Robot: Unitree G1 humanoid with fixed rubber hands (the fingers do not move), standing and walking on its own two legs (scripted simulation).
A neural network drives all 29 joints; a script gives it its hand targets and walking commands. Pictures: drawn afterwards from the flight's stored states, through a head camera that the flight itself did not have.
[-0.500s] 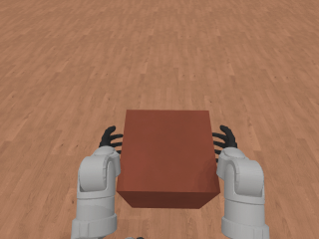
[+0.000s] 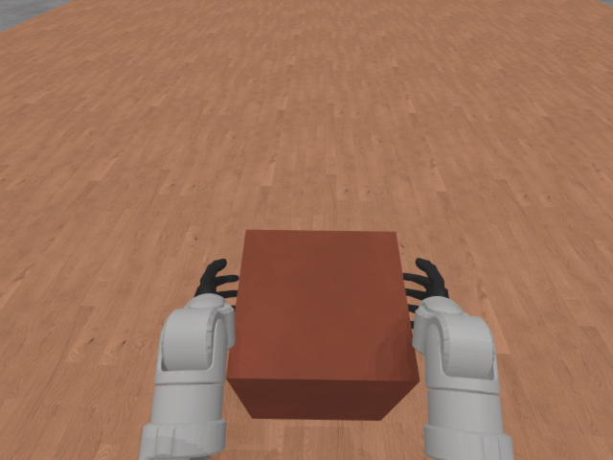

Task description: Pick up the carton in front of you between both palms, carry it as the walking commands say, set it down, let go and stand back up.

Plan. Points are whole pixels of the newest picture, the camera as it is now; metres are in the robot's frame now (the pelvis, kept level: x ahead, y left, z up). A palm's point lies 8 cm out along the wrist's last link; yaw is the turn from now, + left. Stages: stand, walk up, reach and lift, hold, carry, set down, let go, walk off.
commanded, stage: carry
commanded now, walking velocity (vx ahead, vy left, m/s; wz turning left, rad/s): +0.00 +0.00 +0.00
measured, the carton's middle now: (318, 332) +0.33 +0.00 -0.01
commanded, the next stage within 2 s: hold in 1.46 s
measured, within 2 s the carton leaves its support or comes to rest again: neither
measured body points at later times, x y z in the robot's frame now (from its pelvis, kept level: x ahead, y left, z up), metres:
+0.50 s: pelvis -0.01 -0.01 +0.00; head -0.04 +0.00 +0.44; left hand +0.29 +0.14 +0.02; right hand +0.29 -0.16 +0.02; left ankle +0.00 +0.09 -0.74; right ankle -0.07 -0.11 -0.74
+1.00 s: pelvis -0.04 -0.01 +0.00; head -0.08 +0.00 +0.45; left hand +0.25 +0.14 +0.03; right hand +0.26 -0.16 +0.04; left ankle +0.00 +0.09 -0.74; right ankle -0.07 -0.11 -0.74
